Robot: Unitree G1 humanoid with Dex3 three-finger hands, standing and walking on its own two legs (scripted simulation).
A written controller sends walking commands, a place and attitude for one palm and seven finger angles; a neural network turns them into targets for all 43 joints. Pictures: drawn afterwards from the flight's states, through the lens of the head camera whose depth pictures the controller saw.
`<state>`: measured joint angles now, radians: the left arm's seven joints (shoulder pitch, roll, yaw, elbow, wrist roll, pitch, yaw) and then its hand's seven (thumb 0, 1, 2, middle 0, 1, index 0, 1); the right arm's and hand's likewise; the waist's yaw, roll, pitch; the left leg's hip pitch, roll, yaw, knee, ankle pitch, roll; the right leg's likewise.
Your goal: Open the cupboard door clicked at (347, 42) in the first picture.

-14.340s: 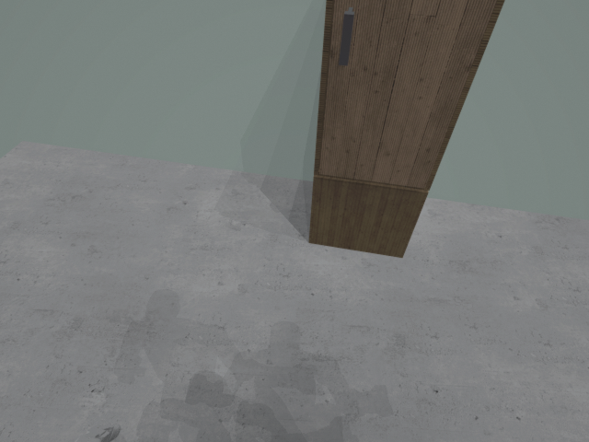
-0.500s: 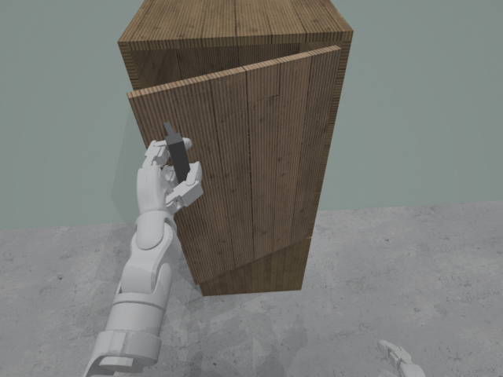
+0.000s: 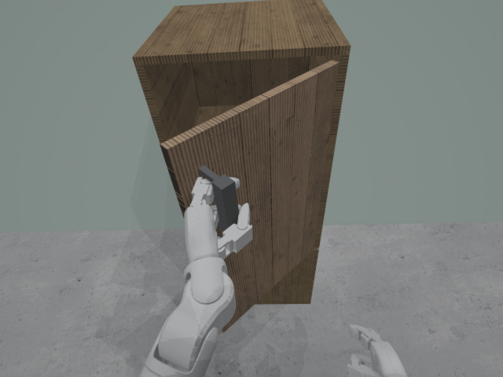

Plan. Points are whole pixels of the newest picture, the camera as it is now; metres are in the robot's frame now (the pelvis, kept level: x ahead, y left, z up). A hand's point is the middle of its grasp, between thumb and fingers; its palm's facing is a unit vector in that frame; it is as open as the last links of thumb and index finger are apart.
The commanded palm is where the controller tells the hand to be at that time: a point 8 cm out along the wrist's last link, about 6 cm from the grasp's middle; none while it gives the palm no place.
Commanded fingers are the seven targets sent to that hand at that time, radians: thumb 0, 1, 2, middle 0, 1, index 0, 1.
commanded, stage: pull the door open along its arc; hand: left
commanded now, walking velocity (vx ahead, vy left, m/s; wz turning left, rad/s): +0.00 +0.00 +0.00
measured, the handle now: (219, 203) +0.34 +0.07 +0.14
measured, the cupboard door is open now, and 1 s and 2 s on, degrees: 44 39 44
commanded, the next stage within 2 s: open thumb and fingers to let go in 0.04 s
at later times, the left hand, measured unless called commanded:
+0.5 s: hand (227, 220) +0.31 +0.05 +0.14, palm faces +0.34 -0.94 -0.03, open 9.3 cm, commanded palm +0.26 +0.07 +0.14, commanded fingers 0.00 -0.43 0.33 -0.31 -1.21 -0.31 -1.21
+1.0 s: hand (233, 219) +0.31 +0.04 +0.14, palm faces +0.29 -0.96 -0.04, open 15.3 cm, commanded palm +0.26 +0.07 +0.14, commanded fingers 0.00 -0.50 0.30 -0.15 -0.30 -0.15 -0.30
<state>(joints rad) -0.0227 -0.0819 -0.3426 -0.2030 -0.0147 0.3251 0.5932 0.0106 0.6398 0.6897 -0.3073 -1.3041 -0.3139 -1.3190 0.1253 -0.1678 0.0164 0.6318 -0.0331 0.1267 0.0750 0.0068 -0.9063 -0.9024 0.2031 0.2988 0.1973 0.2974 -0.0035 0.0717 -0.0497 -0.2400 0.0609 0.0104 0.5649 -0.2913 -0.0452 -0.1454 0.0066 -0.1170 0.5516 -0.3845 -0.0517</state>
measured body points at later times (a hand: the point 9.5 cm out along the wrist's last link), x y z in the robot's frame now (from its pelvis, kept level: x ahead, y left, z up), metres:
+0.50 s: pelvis -0.01 +0.00 +0.00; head -0.02 -0.03 +0.45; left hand +0.28 +0.10 +0.14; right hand +0.19 -0.20 -0.10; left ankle +0.00 +0.16 -0.73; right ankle -0.05 -0.07 -0.73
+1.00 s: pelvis -0.04 +0.03 +0.00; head -0.05 +0.02 +0.45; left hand +0.29 +0.09 +0.15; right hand +0.15 -0.16 -0.11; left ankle +0.00 +0.16 -0.73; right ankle -0.05 -0.07 -0.73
